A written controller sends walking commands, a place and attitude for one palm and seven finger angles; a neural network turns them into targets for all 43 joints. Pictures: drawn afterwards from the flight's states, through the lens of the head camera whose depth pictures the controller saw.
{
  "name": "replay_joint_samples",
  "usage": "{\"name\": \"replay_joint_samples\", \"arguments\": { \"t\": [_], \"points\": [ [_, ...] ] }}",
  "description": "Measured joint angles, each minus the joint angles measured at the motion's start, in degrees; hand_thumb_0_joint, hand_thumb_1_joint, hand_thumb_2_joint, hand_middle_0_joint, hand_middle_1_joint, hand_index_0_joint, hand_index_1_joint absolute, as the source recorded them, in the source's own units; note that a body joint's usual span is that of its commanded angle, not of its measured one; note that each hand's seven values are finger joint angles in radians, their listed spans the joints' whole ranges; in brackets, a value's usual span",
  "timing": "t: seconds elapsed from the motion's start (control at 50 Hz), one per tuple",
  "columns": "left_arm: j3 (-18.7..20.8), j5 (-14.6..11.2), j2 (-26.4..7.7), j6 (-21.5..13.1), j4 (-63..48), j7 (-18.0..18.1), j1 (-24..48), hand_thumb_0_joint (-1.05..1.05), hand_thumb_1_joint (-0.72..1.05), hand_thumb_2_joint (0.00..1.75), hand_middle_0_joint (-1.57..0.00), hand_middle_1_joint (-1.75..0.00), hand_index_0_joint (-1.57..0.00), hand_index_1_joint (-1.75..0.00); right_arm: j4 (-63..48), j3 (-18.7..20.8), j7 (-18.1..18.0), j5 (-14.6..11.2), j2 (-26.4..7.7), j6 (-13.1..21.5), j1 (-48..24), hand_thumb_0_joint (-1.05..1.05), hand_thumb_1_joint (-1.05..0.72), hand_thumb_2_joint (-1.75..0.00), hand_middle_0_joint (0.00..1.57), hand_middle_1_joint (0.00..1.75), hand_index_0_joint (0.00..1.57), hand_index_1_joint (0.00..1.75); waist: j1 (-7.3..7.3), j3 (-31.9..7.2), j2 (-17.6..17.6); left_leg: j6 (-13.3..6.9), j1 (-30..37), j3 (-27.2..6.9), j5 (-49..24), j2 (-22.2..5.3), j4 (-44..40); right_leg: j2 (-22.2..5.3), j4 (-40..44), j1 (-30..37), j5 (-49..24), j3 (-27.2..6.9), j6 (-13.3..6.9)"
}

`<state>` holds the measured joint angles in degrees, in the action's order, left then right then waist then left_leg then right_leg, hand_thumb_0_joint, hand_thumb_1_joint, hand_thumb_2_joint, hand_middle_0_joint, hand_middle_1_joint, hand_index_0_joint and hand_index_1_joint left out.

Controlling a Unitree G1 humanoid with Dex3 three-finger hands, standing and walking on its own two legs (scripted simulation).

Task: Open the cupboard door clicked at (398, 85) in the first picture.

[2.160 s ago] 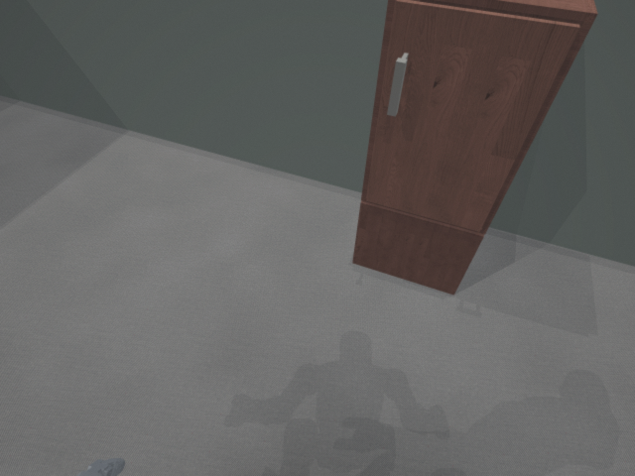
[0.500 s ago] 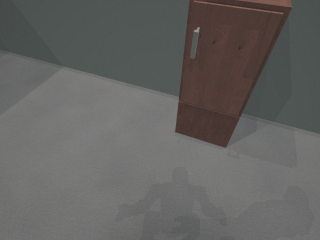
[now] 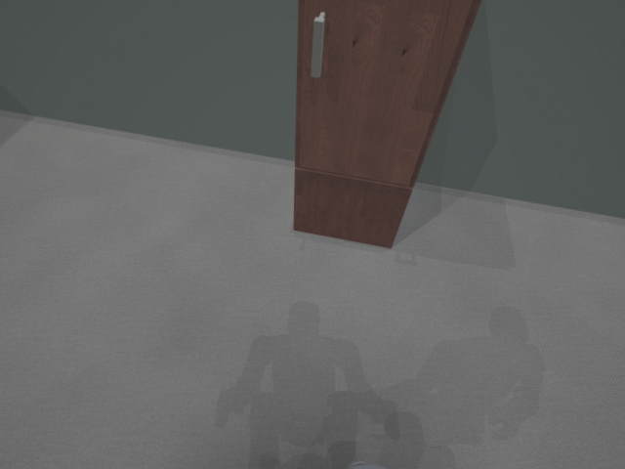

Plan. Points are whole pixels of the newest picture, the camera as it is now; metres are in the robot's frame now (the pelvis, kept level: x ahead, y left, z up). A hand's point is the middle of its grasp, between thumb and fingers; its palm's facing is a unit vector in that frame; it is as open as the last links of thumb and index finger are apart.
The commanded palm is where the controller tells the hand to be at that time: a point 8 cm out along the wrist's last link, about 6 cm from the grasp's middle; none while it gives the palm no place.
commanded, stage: turn to face it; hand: left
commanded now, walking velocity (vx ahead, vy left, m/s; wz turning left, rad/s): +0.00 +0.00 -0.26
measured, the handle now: (319, 45) +1.02 +0.03 +0.04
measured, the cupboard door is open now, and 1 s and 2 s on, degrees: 0 0 0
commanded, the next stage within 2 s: take the last steps up to it in 0.06 s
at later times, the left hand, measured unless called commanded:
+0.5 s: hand out of the picture +0.03 +0.14 -0.15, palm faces -0.09 -0.98 -0.19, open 7.3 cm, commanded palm none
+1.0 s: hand (187, 416) +0.21 +0.20 -0.16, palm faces -0.10 -0.98 -0.16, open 7.3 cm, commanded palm none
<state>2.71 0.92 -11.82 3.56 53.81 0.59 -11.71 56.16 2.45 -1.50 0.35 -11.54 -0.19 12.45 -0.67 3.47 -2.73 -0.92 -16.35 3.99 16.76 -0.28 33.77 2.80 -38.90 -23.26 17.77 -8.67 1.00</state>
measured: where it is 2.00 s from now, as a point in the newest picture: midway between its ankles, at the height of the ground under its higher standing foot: (335, 389)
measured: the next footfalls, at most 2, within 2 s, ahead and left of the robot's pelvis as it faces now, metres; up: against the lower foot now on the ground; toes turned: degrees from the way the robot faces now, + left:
right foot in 0.30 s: -0.02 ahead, -0.12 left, +0.00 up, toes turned -11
left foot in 0.74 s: +0.22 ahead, +0.09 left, +0.00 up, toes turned +1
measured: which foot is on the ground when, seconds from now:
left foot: down 0.00-0.30, up 0.32-0.72, down 0.74-1.00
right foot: up 0.00-0.28, down 0.30-0.76, up 0.78-1.00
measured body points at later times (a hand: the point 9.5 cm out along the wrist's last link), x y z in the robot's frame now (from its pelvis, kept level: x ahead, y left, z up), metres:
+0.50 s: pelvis +0.01 -0.03 +0.02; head +0.00 -0.04 +0.47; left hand +0.03 +0.19 -0.14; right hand -0.02 -0.27 -0.14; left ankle +0.06 +0.10 -0.66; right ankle -0.06 -0.11 -0.73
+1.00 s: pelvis +0.16 +0.02 +0.02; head +0.16 +0.04 +0.47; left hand +0.22 +0.25 -0.15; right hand +0.13 -0.21 -0.13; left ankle +0.18 +0.09 -0.73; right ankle +0.17 -0.12 -0.65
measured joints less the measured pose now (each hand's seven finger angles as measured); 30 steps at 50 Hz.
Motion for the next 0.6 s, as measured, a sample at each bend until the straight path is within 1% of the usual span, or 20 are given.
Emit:
{"name": "replay_joint_samples", "arguments": {
  "t": [0.02, 0.06, 0.08, 0.12, 0.16, 0.2, 0.24, 0.28, 0.3, 0.32, 0.34, 0.36, 0.38, 0.42, 0.46, 0.52, 0.6],
  "points": [
    [0.3, 0.1, -0.3, 0.3, 0.2, -0.1, 0.0, 0.01, 0.91, 0.90, -0.20, -0.30, -0.20, -0.30, -0.1, -0.1, 0.0, 0.2, 0.3, 0.1, 0.4, 0.00, -0.91, -0.90, 0.20, 0.29, 0.20, 0.30, -0.07, -0.2, 0.0, -0.4, 0.3, 0.6, 0.1, -0.3, -0.4, 0.1, -4.9, -1.5, 2.9, 1.1, 0.2],
    [1.1, 0.3, -0.9, 0.5, 0.6, -0.4, 0.1, 0.01, 0.91, 0.90, -0.20, -0.30, -0.20, -0.30, 0.0, -0.3, -0.1, 0.6, 0.9, 0.1, 1.2, 0.00, -0.91, -0.90, 0.20, 0.29, 0.20, 0.30, -0.16, -0.7, 0.0, -0.7, 1.4, 1.6, -0.2, -0.9, -2.1, -0.2, -14.3, -3.7, 5.1, 3.5, 0.5],
    [1.4, 0.4, -1.2, 0.4, 0.6, -0.6, 0.0, 0.01, 0.91, 0.90, -0.20, -0.30, -0.20, -0.30, 0.2, -0.4, -0.1, 0.7, 1.2, 0.0, 1.5, 0.00, -0.90, -0.90, 0.20, 0.29, 0.20, 0.30, -0.07, -0.9, 0.1, -0.7, 1.8, 2.0, -0.7, -1.2, -3.1, -0.7, -17.3, -4.2, 5.3, 4.7, 0.7],
    [1.7, 0.4, -1.5, 0.3, 0.7, -0.7, -0.1, 0.01, 0.91, 0.90, -0.20, -0.30, -0.20, -0.30, 0.6, -0.6, -0.1, 0.9, 1.5, 0.0, 1.9, 0.00, -0.90, -0.90, 0.20, 0.29, 0.20, 0.30, 0.10, -1.2, 0.6, -0.7, 2.6, 2.8, -1.5, -1.8, -4.7, -1.8, -18.7, -3.4, 5.7, 6.9, 1.0],
    [1.7, 0.3, -1.6, 0.3, 0.8, -0.7, -0.2, 0.01, 0.91, 0.90, -0.20, -0.30, -0.20, -0.30, 0.9, -0.6, -0.1, 1.0, 1.7, 0.1, 2.1, 0.00, -0.90, -0.90, 0.20, 0.29, 0.20, 0.30, 0.10, -1.3, 1.3, -0.5, 3.1, 3.6, -2.1, -2.5, -5.6, -2.8, -15.8, -1.1, 6.6, 8.6, 1.2],
    [1.5, 0.2, -1.3, 0.2, 1.1, -0.7, -0.2, 0.01, 0.91, 0.90, -0.20, -0.30, -0.20, -0.30, 1.2, -0.5, -0.1, 1.1, 1.9, 0.3, 2.2, 0.00, -0.90, -0.90, 0.20, 0.29, 0.20, 0.30, -0.23, -1.2, 2.0, -0.3, 3.2, 4.4, -2.2, -3.0, -5.7, -3.6, -10.8, 1.8, 7.7, 9.8, 1.1],
    [1.2, 0.2, -0.9, 0.0, 1.5, -0.8, -0.3, 0.01, 0.91, 0.90, -0.20, -0.30, -0.20, -0.30, 1.7, -0.5, 0.2, 1.3, 1.8, 0.4, 2.6, 0.00, -0.90, -0.90, 0.20, 0.29, 0.20, 0.30, -0.57, -1.4, 2.9, 0.1, 3.0, 5.1, -2.0, -3.6, -5.2, -3.8, -5.5, 5.0, 8.5, 10.7, 0.6],
    [0.9, 0.3, -0.3, -0.5, 1.9, -1.0, -0.6, 0.01, 0.91, 0.90, -0.20, -0.30, -0.20, -0.30, 2.3, -0.4, 0.5, 1.3, 1.5, 0.3, 3.3, 0.00, -0.90, -0.90, 0.21, 0.29, 0.21, 0.30, -0.85, -1.9, 3.8, 0.8, 2.5, 5.7, -1.2, -4.4, -3.6, -3.6, 1.8, 9.0, 6.5, 11.7, 0.0],
    [0.7, 0.4, -0.1, -1.1, 1.8, -1.2, -1.1, 0.01, 0.91, 0.90, -0.20, -0.30, -0.20, -0.30, 2.5, -0.3, 0.6, 1.2, 1.4, 0.2, 4.0, 0.00, -0.90, -0.90, 0.21, 0.29, 0.21, 0.30, -0.81, -2.4, 3.8, 1.2, 1.8, 5.9, -0.3, -4.7, -2.0, -3.7, 6.7, 11.5, 5.0, 11.8, -0.6],
    [0.6, 0.5, 0.4, -1.8, 2.1, -1.1, -1.3, 0.01, 0.91, 0.90, -0.20, -0.30, -0.20, -0.30, 3.0, -0.2, 0.8, 0.9, 1.1, 0.0, 4.4, 0.00, -0.90, -0.90, 0.21, 0.29, 0.21, 0.30, -0.63, -2.5, 4.6, 1.5, 0.6, 5.6, 2.9, -5.3, 1.2, -3.1, 8.3, 12.1, 2.2, 12.0, -1.4],
    [0.2, 0.5, 1.1, -2.4, 2.4, -0.9, -1.6, 0.00, 0.91, 0.90, -0.20, -0.30, -0.20, -0.30, 3.6, 0.0, 1.0, 0.9, 0.7, -0.6, 4.8, 0.00, -0.90, -0.90, 0.21, 0.29, 0.21, 0.30, -0.62, -2.6, 5.5, 1.7, -0.9, 4.1, 7.0, -5.6, 5.4, -2.4, 8.1, 12.2, 1.5, 12.3, -2.1],
    [0.0, 0.4, 1.7, -3.0, 2.6, -0.7, -2.3, 0.00, 0.91, 0.90, -0.20, -0.30, -0.20, -0.30, 4.2, 0.1, 1.2, 1.0, 0.3, -1.2, 5.1, 0.00, -0.90, -0.90, 0.20, 0.29, 0.20, 0.30, -0.46, -2.9, 5.9, 1.7, -2.7, 2.7, 9.1, -5.2, 10.0, -2.1, 8.3, 12.7, 1.5, 12.5, -2.7],
    [-0.2, 0.4, 2.3, -3.7, 2.8, -0.5, -3.3, 0.00, 0.91, 0.90, -0.20, -0.30, -0.20, -0.30, 4.9, 0.1, 1.5, 1.1, 0.1, -1.6, 5.3, 0.00, -0.90, -0.90, 0.20, 0.29, 0.20, 0.30, -0.12, -3.4, 5.8, 1.7, -4.5, 1.7, 9.3, -4.8, 14.3, -1.9, 9.2, 13.5, 1.4, 12.3, -3.1],
    [-0.5, 0.3, 3.2, -4.7, 3.7, -0.1, -5.7, 0.00, 0.91, 0.90, -0.20, -0.30, -0.20, -0.30, 5.5, 0.4, 2.1, 1.4, -0.2, -1.7, 5.3, 0.00, -0.91, -0.90, 0.20, 0.29, 0.20, 0.30, 0.20, -3.9, 5.4, 1.9, -7.7, 1.0, 6.4, -4.5, 20.4, -1.8, 12.2, 15.5, 0.5, 11.8, -3.4],
    [-0.9, 0.2, 4.0, -5.3, 5.0, 0.0, -7.7, 0.00, 0.91, 0.90, -0.20, -0.30, -0.20, -0.30, 5.5, 0.7, 2.4, 1.4, -0.3, -1.2, 5.1, 0.01, -0.91, -0.90, 0.20, 0.29, 0.20, 0.30, 0.02, -3.9, 4.9, 2.4, -10.2, 1.0, 2.8, -4.8, 22.7, -1.8, 15.1, 17.5, -0.6, 11.5, -3.3],
    [-1.3, 0.3, 5.0, -6.0, 7.1, 0.1, -10.3, 0.00, 0.91, 0.90, -0.20, -0.30, -0.20, -0.30, 5.0, 1.1, 2.6, 1.3, -0.2, -0.7, 4.6, 0.01, -0.91, -0.90, 0.20, 0.29, 0.20, 0.30, -0.05, -3.7, 4.2, 2.9, -12.6, 1.2, -0.8, -5.5, 21.9, -1.6, 18.0, 20.0, -1.2, 11.6, -3.2],
    [-1.4, 0.5, 5.7, -6.5, 9.6, 0.1, -13.1, 0.00, 0.91, 0.90, -0.20, -0.30, -0.20, -0.30, 4.7, 1.3, 2.9, 1.0, 0.4, -0.5, 3.2, 0.00, -0.91, -0.90, 0.20, 0.29, 0.20, 0.30, 0.92, -3.1, 3.3, 2.9, -13.4, 1.2, -2.4, -6.0, 17.0, -1.5, 19.8, 22.4, -0.4, 11.6, -2.6]
  ]
}}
